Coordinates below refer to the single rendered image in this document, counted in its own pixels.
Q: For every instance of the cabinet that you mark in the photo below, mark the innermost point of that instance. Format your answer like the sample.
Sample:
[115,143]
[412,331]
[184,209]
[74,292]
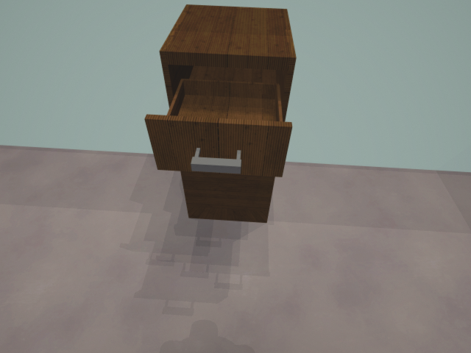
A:
[240,44]

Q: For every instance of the drawer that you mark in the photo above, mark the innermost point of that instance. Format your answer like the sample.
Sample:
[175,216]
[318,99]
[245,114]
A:
[221,117]

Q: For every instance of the handle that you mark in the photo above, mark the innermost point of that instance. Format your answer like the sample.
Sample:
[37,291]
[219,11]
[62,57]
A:
[217,165]

